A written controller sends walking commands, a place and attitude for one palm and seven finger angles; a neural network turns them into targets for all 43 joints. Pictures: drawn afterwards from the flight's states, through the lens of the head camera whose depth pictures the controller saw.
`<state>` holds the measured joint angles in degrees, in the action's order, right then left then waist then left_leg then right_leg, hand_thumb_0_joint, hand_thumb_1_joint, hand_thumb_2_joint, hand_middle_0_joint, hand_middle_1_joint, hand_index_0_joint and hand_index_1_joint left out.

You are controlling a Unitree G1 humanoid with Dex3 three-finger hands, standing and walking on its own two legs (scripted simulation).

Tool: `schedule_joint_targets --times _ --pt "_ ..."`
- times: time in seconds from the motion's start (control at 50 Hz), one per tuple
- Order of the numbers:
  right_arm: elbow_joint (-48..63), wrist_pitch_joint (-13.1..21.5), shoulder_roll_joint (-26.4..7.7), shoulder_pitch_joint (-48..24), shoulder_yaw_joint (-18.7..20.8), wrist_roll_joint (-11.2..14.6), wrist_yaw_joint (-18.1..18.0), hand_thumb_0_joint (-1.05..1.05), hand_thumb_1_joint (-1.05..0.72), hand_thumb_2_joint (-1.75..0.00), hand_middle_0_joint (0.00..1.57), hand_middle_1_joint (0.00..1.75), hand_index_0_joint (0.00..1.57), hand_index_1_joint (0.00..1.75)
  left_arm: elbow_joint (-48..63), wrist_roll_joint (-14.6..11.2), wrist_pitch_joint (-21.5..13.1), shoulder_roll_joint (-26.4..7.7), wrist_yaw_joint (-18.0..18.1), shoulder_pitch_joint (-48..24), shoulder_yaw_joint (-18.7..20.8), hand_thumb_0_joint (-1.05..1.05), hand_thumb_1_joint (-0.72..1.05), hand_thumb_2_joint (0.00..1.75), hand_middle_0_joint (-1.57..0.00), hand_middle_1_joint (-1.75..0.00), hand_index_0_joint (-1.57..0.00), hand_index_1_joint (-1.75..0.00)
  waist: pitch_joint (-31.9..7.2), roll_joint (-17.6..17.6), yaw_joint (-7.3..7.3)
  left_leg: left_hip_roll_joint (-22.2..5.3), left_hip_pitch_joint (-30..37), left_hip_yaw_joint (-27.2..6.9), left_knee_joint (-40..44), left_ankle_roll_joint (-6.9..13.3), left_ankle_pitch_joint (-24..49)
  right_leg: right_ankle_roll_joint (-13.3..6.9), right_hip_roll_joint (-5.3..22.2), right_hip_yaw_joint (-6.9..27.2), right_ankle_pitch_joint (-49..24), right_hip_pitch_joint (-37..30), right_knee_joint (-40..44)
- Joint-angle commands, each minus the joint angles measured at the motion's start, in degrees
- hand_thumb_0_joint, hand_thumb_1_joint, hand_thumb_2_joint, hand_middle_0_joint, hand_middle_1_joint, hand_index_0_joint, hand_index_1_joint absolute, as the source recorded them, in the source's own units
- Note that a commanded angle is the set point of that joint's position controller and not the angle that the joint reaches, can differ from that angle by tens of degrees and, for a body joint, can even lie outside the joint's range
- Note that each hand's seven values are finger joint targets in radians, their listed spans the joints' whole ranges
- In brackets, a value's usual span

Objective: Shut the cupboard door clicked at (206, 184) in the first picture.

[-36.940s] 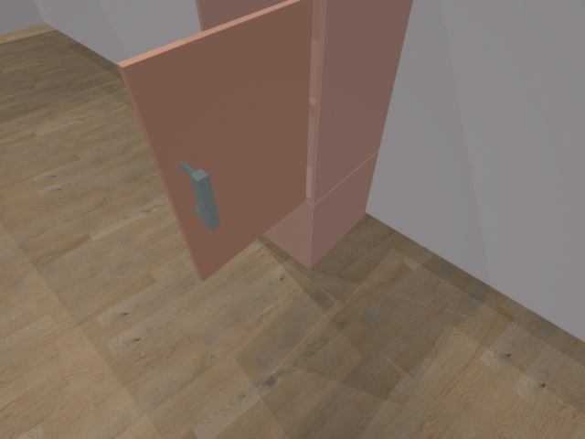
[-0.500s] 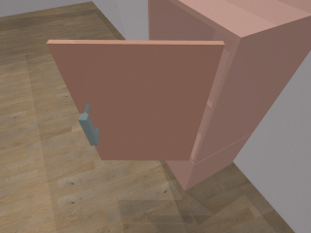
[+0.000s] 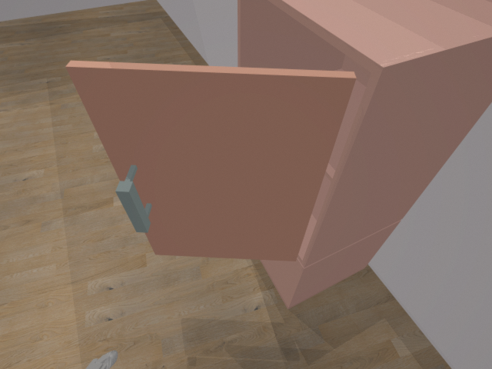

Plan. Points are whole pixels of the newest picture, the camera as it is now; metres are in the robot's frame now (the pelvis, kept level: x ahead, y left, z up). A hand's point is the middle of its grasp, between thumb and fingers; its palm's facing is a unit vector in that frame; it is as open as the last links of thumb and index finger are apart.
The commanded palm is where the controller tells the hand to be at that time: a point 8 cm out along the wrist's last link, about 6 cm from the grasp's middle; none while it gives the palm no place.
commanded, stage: raise the hand and make a fist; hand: left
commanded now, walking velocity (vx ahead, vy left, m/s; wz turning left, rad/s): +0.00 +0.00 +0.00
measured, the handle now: (138, 199) +0.43 +0.25 -0.02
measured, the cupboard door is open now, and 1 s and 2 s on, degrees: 61 61 61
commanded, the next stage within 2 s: bring the fist close to the handle in 1.82 s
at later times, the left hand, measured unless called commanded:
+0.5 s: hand out of the picture +0.11 +0.18 -0.04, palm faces +0.06 -1.00 -0.06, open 5.3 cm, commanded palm +0.10 +0.23 -0.05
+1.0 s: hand (124, 368) +0.13 +0.20 -0.06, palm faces -0.06 -1.00 +0.00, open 3.3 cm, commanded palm +0.11 +0.26 -0.03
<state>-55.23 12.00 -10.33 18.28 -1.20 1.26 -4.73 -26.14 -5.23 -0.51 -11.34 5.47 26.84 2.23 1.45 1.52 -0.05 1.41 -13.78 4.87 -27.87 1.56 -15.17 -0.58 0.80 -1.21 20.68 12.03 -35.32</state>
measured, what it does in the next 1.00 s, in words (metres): lowers itself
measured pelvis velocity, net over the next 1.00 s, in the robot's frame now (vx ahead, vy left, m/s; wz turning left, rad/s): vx -0.08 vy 0.03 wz -0.02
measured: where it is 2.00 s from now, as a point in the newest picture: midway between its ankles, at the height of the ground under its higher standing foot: outside the picture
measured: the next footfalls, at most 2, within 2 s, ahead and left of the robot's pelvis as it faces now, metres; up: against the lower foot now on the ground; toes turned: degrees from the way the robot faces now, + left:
none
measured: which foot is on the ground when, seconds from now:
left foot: down 0.00-1.00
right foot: down 0.00-1.00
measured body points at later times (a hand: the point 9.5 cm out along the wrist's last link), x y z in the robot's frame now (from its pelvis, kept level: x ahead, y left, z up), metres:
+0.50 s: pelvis -0.08 -0.03 -0.11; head -0.02 -0.02 +0.33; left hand +0.10 +0.23 -0.03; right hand +0.16 -0.25 -0.17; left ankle -0.01 +0.11 -0.73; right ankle -0.06 -0.10 -0.73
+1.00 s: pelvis -0.08 +0.03 -0.10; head -0.02 +0.05 +0.35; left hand +0.13 +0.25 -0.05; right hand +0.09 -0.22 -0.16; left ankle -0.01 +0.11 -0.73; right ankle -0.06 -0.10 -0.73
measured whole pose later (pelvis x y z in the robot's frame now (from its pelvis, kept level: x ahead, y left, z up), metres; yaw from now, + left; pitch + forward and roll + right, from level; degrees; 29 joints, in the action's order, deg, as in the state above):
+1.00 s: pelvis -0.08 +0.03 -0.10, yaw -1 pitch +14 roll -4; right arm -30.4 13.5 -14.2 14.4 0.1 1.2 -3.9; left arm 3.3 -14.1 -21.3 -13.6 -12.0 24.3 4.7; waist -8.2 -1.4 -0.8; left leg 0.5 -58.2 -1.1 -69.5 3.0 -25.7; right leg 0.4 -1.4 -2.8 31.1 50.9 -67.6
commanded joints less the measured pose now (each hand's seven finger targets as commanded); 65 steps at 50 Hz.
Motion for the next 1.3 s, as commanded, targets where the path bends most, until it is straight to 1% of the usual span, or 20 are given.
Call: schedule_joint_targets --times 0.0,0.02,0.04,0.08,0.12,0.16,0.24,0.3,0.36,0.42,0.46,0.58,0.64,0.68,0.78,0.86,0.94,1.04,1.14,1.28 --pt "14.09 8.67 -10.91 -4.11 4.36 0.49 1.91 0.00 -0.90 -0.90 0.20 0.30 0.20 0.30 27.60 -3.00 -7.43 1.97 0.33 -10.23 -3.05 0.00 0.90 0.90 -0.29 -0.40 -0.29 -0.40 -2.61 -5.71 -4.24 -4.38 2.51 -8.45 -2.99 -1.14 17.33 0.42 -0.51 -3.46 -7.54 15.14 3.02" --pt "15.18 8.85 -11.43 -5.42 4.50 -0.14 2.27 0.00 -0.90 -0.90 0.20 0.30 0.20 0.30 21.63 -2.78 -10.31 0.82 -0.83 -10.85 -1.17 0.00 0.90 0.90 -0.31 -0.42 -0.31 -0.42 3.47 3.03 -4.88 -2.77 -5.94 -8.46 -5.57 -1.23 7.08 0.45 -0.33 -4.21 -5.95 18.83 3.72" --pt "17.16 8.80 -10.94 -6.50 5.21 0.18 2.78 0.00 -0.90 -0.90 0.20 0.30 0.20 0.30 14.47 -3.37 -13.09 0.95 -3.05 -0.99 1.76 0.00 0.90 0.90 -0.33 -0.44 -0.33 -0.44 5.85 7.90 -2.33 -1.64 -11.00 -7.47 -8.17 -1.01 4.07 0.21 -0.08 -3.54 -3.95 20.67 3.87" --pt "20.19 8.31 -10.22 -8.79 5.68 -0.99 4.00 0.00 -0.90 -0.90 0.20 0.30 0.20 0.30 9.26 -6.19 -20.96 3.04 -9.73 11.43 4.45 0.00 0.90 0.90 -0.36 -0.48 -0.36 -0.48 -1.37 18.18 1.86 -0.67 -18.77 -6.92 -15.41 -1.40 6.39 1.13 0.38 -2.79 -15.03 21.87 -4.43" --pt "22.03 7.09 -10.26 -9.34 6.67 -1.23 5.01 0.00 -0.90 -0.90 0.20 0.30 0.20 0.30 9.74 -9.28 -28.86 0.27 -18.56 16.55 9.81 0.00 0.90 0.90 -0.40 -0.52 -0.40 -0.52 -13.14 24.01 4.59 1.03 -24.32 -5.24 -22.05 -2.30 11.50 3.27 1.77 0.01 -41.28 15.78 -14.10" --pt "24.28 6.65 -10.08 -10.19 7.10 -0.48 5.97 0.00 -0.90 -0.90 0.20 0.30 0.20 0.30 8.80 -11.35 -35.07 -4.44 -26.65 15.32 14.52 0.00 0.90 0.90 -0.44 -0.56 -0.44 -0.56 -16.86 15.77 5.46 1.89 -29.27 -4.27 -25.55 -3.29 8.60 3.21 3.15 3.83 -43.48 14.20 -18.41" --pt "29.97 4.54 -9.62 -12.59 6.99 -0.62 4.86 0.00 -0.90 -0.90 0.20 0.30 0.20 0.30 23.66 -12.64 -36.41 -13.87 -28.09 0.23 21.41 0.00 0.90 0.90 -0.51 -0.64 -0.51 -0.64 -19.19 -8.70 5.29 2.11 -32.36 -2.44 -32.07 -1.86 1.35 1.36 2.59 9.66 -13.46 24.30 -17.86" --pt "31.08 5.21 -8.51 -10.56 6.59 -1.05 4.08 0.00 -0.90 -0.90 0.20 0.30 0.20 0.30 37.24 -14.09 -40.05 -10.53 -24.90 -7.64 18.62 0.00 0.90 0.90 -0.57 -0.70 -0.57 -0.70 -26.27 -8.93 1.52 0.38 -31.05 -4.46 -37.70 -0.57 2.91 3.01 1.85 11.66 -14.49 26.69 -19.29" --pt "29.32 6.38 -9.15 -8.83 6.24 -1.10 2.27 0.00 -0.90 -0.90 0.20 0.30 0.20 0.30 45.14 -14.72 -43.94 -8.35 -25.51 -15.45 11.98 0.00 0.90 0.90 -0.62 -0.76 -0.62 -0.76 -24.94 -6.04 -3.16 -1.13 -32.03 -6.42 -41.20 0.22 0.12 2.47 0.22 10.99 -8.85 34.19 -20.02" --pt "29.08 7.24 -10.83 -8.36 5.38 -0.29 0.66 0.00 -0.90 -0.90 0.20 0.30 0.20 0.30 40.82 -14.66 -40.92 -5.75 -28.87 -15.43 4.90 0.00 0.90 0.90 -0.68 -0.82 -0.68 -0.82 -18.37 -5.33 -5.24 -1.98 -35.13 -7.57 -41.15 0.97 -5.22 1.55 -1.15 8.28 2.02 39.48 -19.06" --pt "29.59 6.57 -11.31 -7.75 5.15 0.86 -0.45 0.00 -0.90 -0.90 0.20 0.30 0.20 0.30 32.80 -14.32 -34.18 -6.80 -30.68 -13.16 4.99 0.00 0.90 0.90 -0.71 -0.86 -0.71 -0.86 -15.71 0.60 -4.96 -2.06 -38.94 -7.85 -40.57 1.19 -8.77 2.72 -0.59 9.86 9.45 38.84 -15.67" --pt "36.27 2.90 -8.61 -10.60 4.68 2.17 -0.75 0.00 -0.90 -0.90 0.20 0.30 0.20 0.30 35.54 -14.40 -14.67 -12.58 -23.94 -1.93 16.38 0.00 0.90 0.90 -0.82 -0.98 -0.82 -0.98 -22.37 -0.17 4.49 -0.77 -35.47 -6.70 -32.23 0.54 -8.76 1.74 0.21 8.37 17.30 28.14 -12.66" --pt "35.44 2.59 -6.83 -11.42 4.33 1.27 -0.23 0.00 -0.90 -0.90 0.20 0.30 0.20 0.30 41.59 -14.03 -17.97 -11.18 -14.97 -2.44 18.75 0.00 0.90 0.90 -0.88 -1.04 -0.88 -1.04 -21.33 -0.95 5.14 -1.56 -33.60 -7.43 -30.52 0.03 -7.18 0.85 -1.31 4.57 13.02 29.43 -15.47" --pt "34.66 3.08 -7.09 -9.80 4.22 0.44 0.43 0.00 -0.90 -0.90 0.20 0.30 0.20 0.30 42.54 -12.56 -22.70 -8.50 -11.81 -3.35 15.61 0.00 0.90 0.90 -0.92 -1.08 -0.92 -1.08 -19.12 -1.20 3.19 -1.79 -33.18 -7.93 -29.83 -0.09 -7.34 0.21 -2.12 1.80 11.65 33.41 -17.74" --pt "32.99 5.25 -10.18 -7.66 4.02 -0.44 1.25 0.00 -0.90 -0.90 0.20 0.30 0.20 0.30 38.65 -9.04 -30.96 -4.05 -15.22 -6.11 3.47 0.00 0.90 0.90 -1.01 -1.18 -1.01 -1.18 -15.16 -3.26 -1.84 -2.11 -33.93 -9.84 -29.77 0.24 -15.18 -0.49 -2.59 -0.55 14.94 42.97 -21.05" --pt "34.12 5.95 -11.92 -6.34 4.20 0.58 0.63 0.00 -0.90 -0.90 0.20 0.30 0.20 0.30 39.09 -10.45 -27.88 -7.39 -19.36 -5.06 4.92 0.00 0.90 0.90 -1.08 -1.26 -1.08 -1.26 -19.21 -4.11 -0.87 -2.24 -31.29 -11.94 -26.15 0.13 -20.32 -0.64 -2.49 -1.19 14.84 40.48 -20.53" --pt "35.15 4.80 -11.55 -7.16 3.99 0.38 0.29 0.00 -0.90 -0.90 0.20 0.30 0.20 0.30 46.20 -10.60 -24.93 -12.72 -15.68 -5.29 12.25 0.00 0.90 0.90 -1.15 -1.34 -1.15 -1.34 -23.16 -8.11 1.93 -2.48 -25.94 -13.58 -22.85 -0.67 -18.05 -1.22 -3.31 -3.20 10.21 37.86 -22.29" --pt "35.45 2.85 -10.41 -6.61 3.46 -0.44 1.39 0.00 -0.90 -0.90 0.20 0.30 0.20 0.30 47.11 -10.08 -24.48 -7.20 -11.32 -3.40 9.39 0.00 0.90 0.90 -1.24 -1.44 -1.24 -1.44 -20.80 -9.40 0.78 -3.11 -22.91 -14.39 -22.73 -1.53 -11.66 -1.29 -3.77 -4.60 5.43 38.07 -22.65" --pt "35.97 1.50 -11.58 -5.33 3.14 -0.13 1.95 0.00 -0.90 -0.90 0.20 0.30 0.20 0.30 40.16 -7.63 -21.10 -4.47 -15.35 -4.50 2.60 0.00 0.90 0.90 -1.30 -1.50 -1.30 -1.50 -14.91 -6.72 -2.13 -3.38 -25.43 -14.79 -22.88 -1.23 -13.47 -0.88 -3.60 -4.51 5.78 39.52 -21.17" --pt "37.40 1.23 -10.85 -5.54 2.77 -0.28 1.38 0.00 -0.90 -0.90 0.20 0.30 0.20 0.30 47.46 -10.67 -21.95 -11.27 -16.79 -8.65 11.48 0.00 0.90 0.90 -1.30 -1.50 -1.30 -1.50 -23.05 -9.82 1.03 -2.69 -20.20 -13.41 -23.73 -1.87 -4.78 -1.65 -3.85 -3.93 1.17 34.66 -20.99"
